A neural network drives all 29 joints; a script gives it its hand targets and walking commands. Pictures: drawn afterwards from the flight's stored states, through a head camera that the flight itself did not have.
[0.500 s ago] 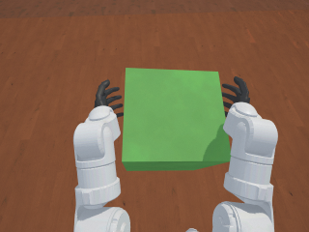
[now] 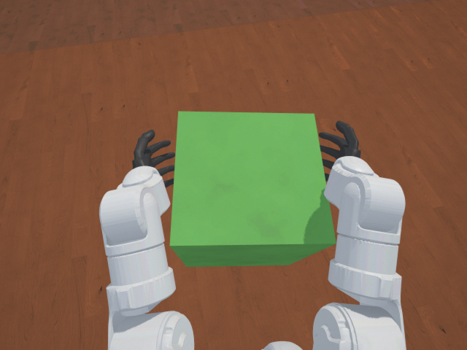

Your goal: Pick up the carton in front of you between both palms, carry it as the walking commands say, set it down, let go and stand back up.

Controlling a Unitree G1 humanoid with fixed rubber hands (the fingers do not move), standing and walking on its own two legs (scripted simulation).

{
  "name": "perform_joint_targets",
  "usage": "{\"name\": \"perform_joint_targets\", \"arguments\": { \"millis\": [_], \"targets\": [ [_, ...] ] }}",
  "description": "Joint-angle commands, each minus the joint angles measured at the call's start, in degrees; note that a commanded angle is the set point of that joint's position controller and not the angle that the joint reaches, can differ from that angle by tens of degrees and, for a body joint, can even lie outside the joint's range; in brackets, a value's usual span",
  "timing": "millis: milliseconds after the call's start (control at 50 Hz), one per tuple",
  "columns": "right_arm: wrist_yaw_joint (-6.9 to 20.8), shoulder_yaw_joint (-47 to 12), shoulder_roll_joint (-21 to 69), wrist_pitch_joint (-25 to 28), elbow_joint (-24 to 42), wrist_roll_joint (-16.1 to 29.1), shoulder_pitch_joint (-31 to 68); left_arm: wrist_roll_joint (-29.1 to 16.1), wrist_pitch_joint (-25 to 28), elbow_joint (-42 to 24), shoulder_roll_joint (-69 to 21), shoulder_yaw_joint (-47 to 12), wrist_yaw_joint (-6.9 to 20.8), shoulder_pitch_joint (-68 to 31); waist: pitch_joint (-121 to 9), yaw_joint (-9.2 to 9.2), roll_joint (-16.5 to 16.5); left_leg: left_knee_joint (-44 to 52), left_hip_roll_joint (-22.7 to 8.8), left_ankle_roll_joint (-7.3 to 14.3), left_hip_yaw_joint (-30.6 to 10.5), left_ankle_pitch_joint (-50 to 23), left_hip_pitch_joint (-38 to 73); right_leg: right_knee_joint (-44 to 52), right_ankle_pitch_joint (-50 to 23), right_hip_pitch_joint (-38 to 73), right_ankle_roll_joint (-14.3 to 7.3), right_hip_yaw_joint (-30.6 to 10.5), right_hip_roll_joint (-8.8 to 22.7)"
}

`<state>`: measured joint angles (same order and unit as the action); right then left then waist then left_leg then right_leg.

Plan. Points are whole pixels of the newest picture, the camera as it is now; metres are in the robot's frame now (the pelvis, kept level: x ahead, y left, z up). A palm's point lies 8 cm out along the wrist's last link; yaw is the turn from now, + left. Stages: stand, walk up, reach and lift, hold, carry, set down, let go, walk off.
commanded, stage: carry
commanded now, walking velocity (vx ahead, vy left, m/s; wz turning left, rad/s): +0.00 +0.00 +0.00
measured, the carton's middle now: (242, 200) +0.36 -0.03 +0.04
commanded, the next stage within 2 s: none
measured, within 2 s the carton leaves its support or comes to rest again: neither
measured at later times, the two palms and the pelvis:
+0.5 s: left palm (145, 72) +0.55 +0.13 +0.18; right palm (305, 52) +0.58 -0.16 +0.19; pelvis +0.22 -0.03 +0.03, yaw +2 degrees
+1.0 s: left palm (156, 75) +0.60 +0.12 +0.15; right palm (300, 57) +0.62 -0.17 +0.15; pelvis +0.28 -0.02 +0.03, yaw +1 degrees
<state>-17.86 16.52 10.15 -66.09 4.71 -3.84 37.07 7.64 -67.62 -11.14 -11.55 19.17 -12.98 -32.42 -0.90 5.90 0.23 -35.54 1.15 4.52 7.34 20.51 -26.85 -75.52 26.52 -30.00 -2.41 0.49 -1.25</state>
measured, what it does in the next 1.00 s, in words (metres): climbs: right foot, then left foot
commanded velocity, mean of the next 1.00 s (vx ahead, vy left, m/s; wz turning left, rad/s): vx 0.00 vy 0.00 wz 0.00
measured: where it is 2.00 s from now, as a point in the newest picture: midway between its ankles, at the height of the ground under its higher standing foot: (241, 346)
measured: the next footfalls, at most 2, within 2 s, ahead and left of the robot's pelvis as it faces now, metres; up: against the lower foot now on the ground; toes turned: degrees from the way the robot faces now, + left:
right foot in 0.20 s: +0.28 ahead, -0.11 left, +0.02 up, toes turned -4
left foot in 0.44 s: +0.25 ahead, +0.07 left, +0.02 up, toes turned +6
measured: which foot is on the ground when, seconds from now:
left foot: down 0.00-0.22, up 0.24-0.42, down 0.44-1.00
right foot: up 0.00-0.18, down 0.20-1.00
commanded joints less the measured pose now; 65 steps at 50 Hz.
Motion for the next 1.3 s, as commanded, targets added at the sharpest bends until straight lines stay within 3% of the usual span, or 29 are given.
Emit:
{"name": "perform_joint_targets", "arguments": {
  "millis": [0, 40, 80, 120, 160, 180, 200, 220, 240, 280, 300, 340, 380, 400, 420, 440, 460, 480, 500, 580, 660, 740, 860, 1060, 1280],
  "targets": [
    [10.26, -39.11, 49.46, 0.89, 5.93, 20.57, 37.63, -11.58, 2.57, -2.13, -41.24, -33.22, 1.87, -36.55, -27.25, -1.74, -3.01, 11.18, -16.84, 9.47, -26.12, -22.61, 35.04, 2.83, -2.11, -16.26, -0.67, -2.19, 3.07],
    [10.22, -39.75, 48.00, 1.58, 8.06, 21.33, 36.98, -10.85, 3.37, -3.30, -39.39, -33.59, 1.42, -34.75, -26.79, -2.08, -5.05, 11.07, -16.21, 9.33, -20.62, -29.00, 33.97, 12.51, -0.88, -14.47, 0.12, 0.25, 2.41],
    [9.73, -39.12, 45.39, 1.43, 8.26, 20.63, 34.07, -11.06, 3.46, -4.73, -37.39, -34.43, 0.86, -33.34, -26.43, -2.47, -7.61, 10.03, -14.49, 7.66, -13.81, -33.78, 30.22, 25.53, -2.71, -7.57, 0.66, 1.99, 1.69],
    [9.10, -37.66, 42.71, 0.64, 6.63, 18.83, 29.43, -11.62, 2.91, -5.19, -35.29, -35.23, 0.51, -32.20, -26.08, -3.32, -10.58, 7.04, -12.13, 4.64, -7.54, -39.44, 26.54, 35.92, -8.77, 1.00, 1.14, 6.03, -1.02],
    [8.48, -35.87, 40.33, -0.28, 4.89, 16.83, 26.05, -12.55, 2.08, -4.93, -34.20, -35.87, 0.55, -31.12, -26.79, -5.37, -8.14, 0.40, -10.12, 2.17, -2.82, -40.81, 22.49, 46.20, -20.10, 13.43, 0.95, 10.82, -3.82],
    [8.16, -34.84, 39.15, -0.76, 4.01, 15.51, 24.92, -12.89, 1.57, -4.46, -33.91, -35.99, 0.74, -31.21, -28.55, -6.66, -6.73, -4.02, -8.92, -0.07, -1.80, -36.67, 16.75, 47.63, -24.71, 23.48, -1.01, 7.37, -1.61],
    [7.82, -33.44, 37.51, -1.40, 3.30, 14.41, 25.17, -13.30, 1.05, -3.76, -33.29, -35.63, 1.01, -31.13, -30.80, -8.38, 1.46, -12.95, -6.84, -3.29, -0.61, -14.89, 8.57, 46.26, -43.97, 32.93, -2.90, -6.34, 9.97],
    [7.73, -32.55, 37.94, -2.12, 2.49, 14.30, 25.36, -13.61, 0.78, -2.37, -32.55, -35.35, 0.76, -32.43, -33.88, -8.89, 15.96, -23.08, 0.51, -5.42, -2.19, 8.91, -1.84, 46.81, -61.23, 42.04, -12.02, -23.62, 20.31],
    [7.68, -32.56, 38.00, -2.45, 2.83, 14.12, 26.57, -14.72, 0.40, -2.36, -34.23, -35.97, 0.97, -32.09, -33.26, -8.73, 13.00, -27.81, 0.71, -4.54, -6.77, 16.13, -5.09, 47.43, -61.86, 42.01, -14.72, -26.11, 21.56],
    [8.11, -31.79, 41.21, -2.55, 2.74, 14.06, 28.67, -17.90, 0.24, -4.98, -38.84, -38.12, 2.19, -36.58, -30.17, -8.54, 4.55, -26.05, -0.87, -3.79, -8.85, 15.70, -8.24, 46.00, -60.89, 40.31, -12.38, -19.88, 18.79],
    [8.49, -31.78, 42.92, -2.34, 2.75, 14.08, 29.47, -19.22, 0.36, -6.03, -41.37, -39.32, 2.85, -39.40, -29.27, -8.26, 3.61, -19.41, -2.32, -3.61, -9.15, 14.61, -7.54, 45.82, -60.69, 38.90, -10.48, -16.41, 17.37],
    [8.99, -32.21, 45.16, -1.51, 3.51, 13.82, 31.09, -21.10, 0.86, -6.94, -44.33, -40.95, 3.93, -42.38, -30.33, -7.75, 5.37, -6.11, -0.89, -4.25, -6.81, 12.66, -1.08, 46.03, -56.75, 36.78, -7.72, -10.39, 14.05],
    [9.10, -32.96, 45.38, -0.81, 4.66, 13.76, 31.72, -21.49, 1.17, -7.22, -44.43, -41.79, 4.33, -42.88, -32.06, -7.30, 6.80, 3.59, 1.01, -4.30, -4.27, 6.68, 7.05, 45.89, -49.32, 34.67, -7.08, -7.04, 13.16],
    [9.08, -33.23, 45.08, -0.69, 4.96, 13.75, 31.43, -21.30, 1.19, -6.93, -43.90, -41.87, 4.27, -42.29, -33.04, -6.69, 6.24, 9.86, 0.47, -3.97, -3.26, -1.88, 13.69, 44.76, -42.22, 31.86, -6.16, -4.74, 12.39],
    [9.10, -33.32, 44.28, -0.87, 4.96, 13.75, 31.00, -20.62, 1.08, -6.14, -43.04, -41.70, 4.10, -40.93, -33.11, -6.50, 5.98, 11.76, -1.68, -3.33, -4.99, -7.87, 20.04, 44.44, -34.75, 27.12, -4.63, -3.57, 10.94],
    [9.25, -33.32, 43.52, -1.35, 4.57, 13.81, 30.47, -19.53, 0.84, -4.56, -42.03, -41.06, 3.80, -39.55, -33.74, -5.80, 3.66, 11.48, -7.34, -2.28, -10.20, -13.42, 27.15, 43.11, -26.65, 20.58, -3.00, -2.92, 10.32],
    [9.00, -33.42, 42.49, -1.43, 3.97, 13.29, 31.17, -18.47, 0.17, -4.43, -42.11, -40.41, 3.73, -39.09, -31.92, -5.56, -3.81, 6.23, -12.27, 0.59, -15.05, -32.14, 27.15, 42.64, -20.71, 17.26, -0.61, 0.01, 6.26],
    [8.95, -32.88, 41.65, -1.96, 3.05, 12.92, 30.38, -17.41, -0.36, -3.22, -41.36, -39.86, 3.56, -38.44, -30.73, -5.90, -5.73, 3.44, -12.57, 1.82, -13.88, -41.78, 27.39, 43.38, -18.32, 16.78, 0.15, -0.18, 6.05],
    [9.06, -32.63, 41.12, -2.48, 1.74, 12.87, 29.37, -16.79, -0.80, -2.03, -40.79, -39.05, 3.43, -38.05, -30.63, -5.85, -5.99, 2.29, -12.09, 1.48, -12.87, -44.46, 26.96, 42.69, -20.73, 17.90, 0.33, 0.21, 5.87],
    [9.26, -31.25, 41.79, -3.34, -2.15, 12.57, 29.46, -14.68, -1.43, 1.81, -40.33, -36.10, 2.87, -37.11, -29.44, -6.35, -1.97, 0.57, -8.46, -0.79, -9.85, -37.51, 21.31, 40.49, -36.47, 24.66, -0.52, -0.42, 6.92],
    [9.40, -29.42, 44.57, -3.15, -7.38, 11.77, 30.50, -11.76, -1.22, 6.96, -40.94, -32.45, 2.57, -36.32, -26.36, -6.09, 0.98, 1.20, -7.09, -1.21, -8.88, -28.81, 18.39, 41.13, -43.43, 26.89, -1.29, -1.46, 8.31],
    [10.25, -27.59, 49.47, -1.39, -12.99, 10.46, 30.23, -9.69, 0.63, 11.78, -44.74, -30.79, 3.18, -36.00, -24.76, -5.94, 0.40, 2.49, -7.28, -1.02, -8.78, -30.00, 20.00, 41.93, -41.91, 26.80, -1.09, -1.18, 8.19],
    [11.25, -29.57, 55.58, 2.94, -12.66, 11.02, 32.32, -11.16, 4.99, 9.89, -50.75, -34.10, 4.02, -39.43, -25.08, -5.88, -0.07, 3.75, -7.58, -0.53, -8.52, -28.37, 22.28, 43.21, -37.91, 27.89, -1.32, -1.32, 8.13],
    [9.92, -31.58, 50.33, 4.56, -9.07, 9.89, 24.75, -11.27, 6.52, 8.03, -47.38, -36.40, 3.12, -32.21, -24.84, -5.80, -0.17, 4.06, -7.77, -0.41, -8.45, -27.55, 23.98, 43.72, -36.87, 28.12, -1.37, -1.42, 8.44],
    [9.81, -30.96, 49.95, 4.10, -10.26, 9.94, 25.47, -10.49, 6.19, 8.99, -46.39, -35.05, 2.51, -32.38, -21.21, -5.71, -0.41, 6.81, -8.15, -0.25, -9.08, -23.60, 22.46, 46.19, -30.77, 27.13, -1.42, -1.17, 8.40]
  ]
}}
